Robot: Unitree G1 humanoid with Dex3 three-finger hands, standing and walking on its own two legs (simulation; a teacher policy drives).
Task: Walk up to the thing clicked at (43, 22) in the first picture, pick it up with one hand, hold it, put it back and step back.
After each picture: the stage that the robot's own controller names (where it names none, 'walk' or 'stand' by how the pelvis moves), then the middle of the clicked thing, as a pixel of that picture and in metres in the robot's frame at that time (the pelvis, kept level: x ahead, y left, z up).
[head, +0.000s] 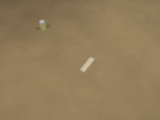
stand; (42, 25) +1.76 +0.53 -0.72
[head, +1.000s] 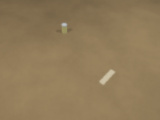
walk; (64, 28) +1.68 +0.21 -0.70
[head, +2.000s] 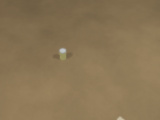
walk; (62, 54) +1.17 +0.17 -0.71
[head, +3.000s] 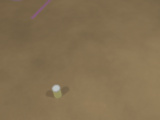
walk; (57, 91) +0.78 +0.24 -0.70
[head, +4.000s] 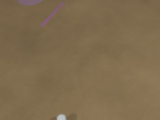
walk; out of the picture +0.48 +0.24 -0.71
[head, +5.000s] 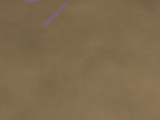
stand; out of the picture +0.42 +0.12 -0.69
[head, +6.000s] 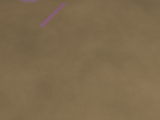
stand; out of the picture +0.39 +0.13 -0.72
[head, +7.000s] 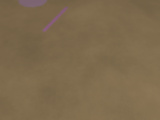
stand; out of the picture +0.36 +0.12 -0.73
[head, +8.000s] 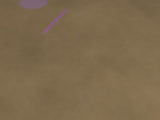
stand; out of the picture +0.36 +0.12 -0.73
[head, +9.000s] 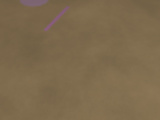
stand; out of the picture +0.36 +0.12 -0.73
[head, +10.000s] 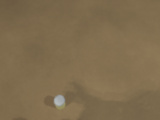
go down; (59, 102) +0.40 +0.12 -0.57
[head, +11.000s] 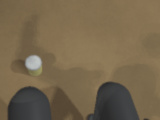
go down; (34, 66) +0.45 +0.18 -0.31
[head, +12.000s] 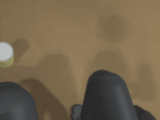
close in; (3, 55) +0.44 +0.20 -0.25
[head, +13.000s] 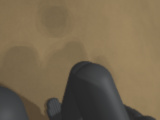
close; out of the picture +0.43 +0.23 -0.23
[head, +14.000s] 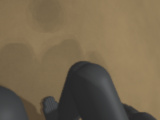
close; out of the picture +0.42 +0.23 -0.24
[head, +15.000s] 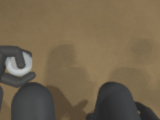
lift; (19, 68) +0.36 +0.22 -0.09
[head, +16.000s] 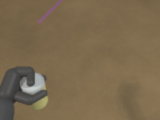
hold; (35, 92) +0.32 +0.17 +0.04
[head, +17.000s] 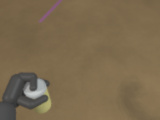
hold; (38, 96) +0.32 +0.17 +0.00
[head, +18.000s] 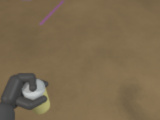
hold; (37, 97) +0.31 +0.17 +0.01
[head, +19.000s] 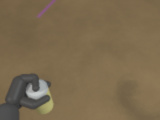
crouch; (40, 97) +0.32 +0.16 -0.02
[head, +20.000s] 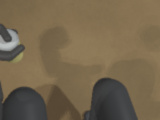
lower; (10, 47) +0.46 +0.20 -0.11
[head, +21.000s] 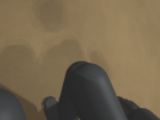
lower; out of the picture +0.43 +0.26 -0.24
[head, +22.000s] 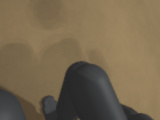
lower; out of the picture +0.43 +0.27 -0.24
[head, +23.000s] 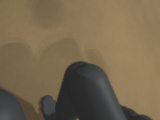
lower; out of the picture +0.44 +0.27 -0.24
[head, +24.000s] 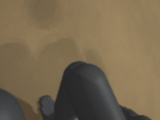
lower; out of the picture +0.44 +0.27 -0.24
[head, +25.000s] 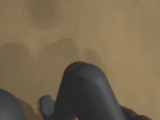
draw back; out of the picture +0.44 +0.27 -0.24
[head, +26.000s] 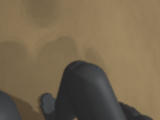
stand; out of the picture +0.43 +0.26 -0.24
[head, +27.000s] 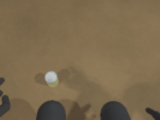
walk; (52, 79) +0.45 +0.17 -0.47
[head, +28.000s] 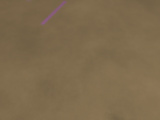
stand; out of the picture +0.39 +0.13 -0.66
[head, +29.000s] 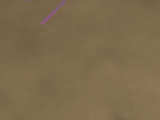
stand; out of the picture +0.40 +0.14 -0.67
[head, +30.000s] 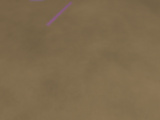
stand; out of the picture +0.40 +0.13 -0.70
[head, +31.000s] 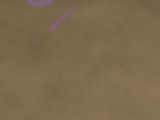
stand; out of the picture +0.40 +0.13 -0.72
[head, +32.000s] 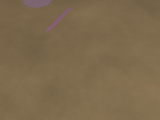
stand; out of the picture +0.39 +0.15 -0.73
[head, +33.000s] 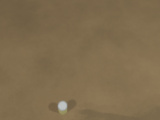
walk; (62, 108) +0.45 +0.10 -0.70
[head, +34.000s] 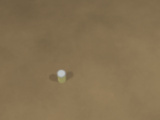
walk; (61, 76) +0.74 +0.16 -0.71
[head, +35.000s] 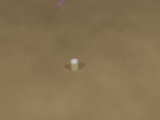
stand; (74, 65) +1.06 +0.14 -0.70
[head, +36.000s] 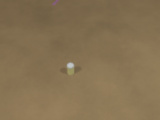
stand; (70, 69) +1.00 +0.14 -0.72
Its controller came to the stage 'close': yes
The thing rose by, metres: 0.70
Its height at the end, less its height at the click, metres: +0.00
